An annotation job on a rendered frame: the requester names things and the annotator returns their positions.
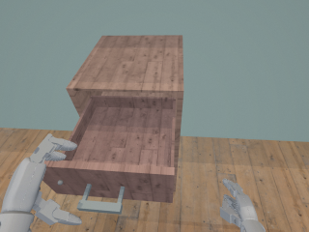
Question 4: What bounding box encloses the drawer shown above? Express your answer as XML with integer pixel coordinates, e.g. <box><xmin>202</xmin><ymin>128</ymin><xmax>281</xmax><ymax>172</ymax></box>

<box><xmin>42</xmin><ymin>95</ymin><xmax>176</xmax><ymax>203</ymax></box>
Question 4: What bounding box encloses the robot right forearm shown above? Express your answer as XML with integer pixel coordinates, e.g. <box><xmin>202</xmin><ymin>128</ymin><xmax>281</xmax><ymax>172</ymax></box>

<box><xmin>240</xmin><ymin>219</ymin><xmax>266</xmax><ymax>232</ymax></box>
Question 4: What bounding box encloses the left robot hand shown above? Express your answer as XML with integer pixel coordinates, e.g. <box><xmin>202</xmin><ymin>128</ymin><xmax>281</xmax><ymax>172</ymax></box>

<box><xmin>1</xmin><ymin>133</ymin><xmax>82</xmax><ymax>225</ymax></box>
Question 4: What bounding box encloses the cabinet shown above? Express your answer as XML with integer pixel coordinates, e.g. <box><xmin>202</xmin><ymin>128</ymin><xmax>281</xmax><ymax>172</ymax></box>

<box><xmin>66</xmin><ymin>35</ymin><xmax>184</xmax><ymax>192</ymax></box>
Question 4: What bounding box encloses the handle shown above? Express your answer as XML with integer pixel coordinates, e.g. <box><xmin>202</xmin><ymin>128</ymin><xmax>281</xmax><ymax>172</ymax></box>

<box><xmin>76</xmin><ymin>184</ymin><xmax>125</xmax><ymax>215</ymax></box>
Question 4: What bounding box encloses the robot left forearm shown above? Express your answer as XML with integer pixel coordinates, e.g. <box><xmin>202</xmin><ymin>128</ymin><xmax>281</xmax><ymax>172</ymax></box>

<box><xmin>0</xmin><ymin>211</ymin><xmax>35</xmax><ymax>232</ymax></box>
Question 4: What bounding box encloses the right robot hand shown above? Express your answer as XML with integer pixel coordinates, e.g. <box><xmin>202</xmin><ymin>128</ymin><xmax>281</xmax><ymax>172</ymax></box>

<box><xmin>219</xmin><ymin>178</ymin><xmax>258</xmax><ymax>228</ymax></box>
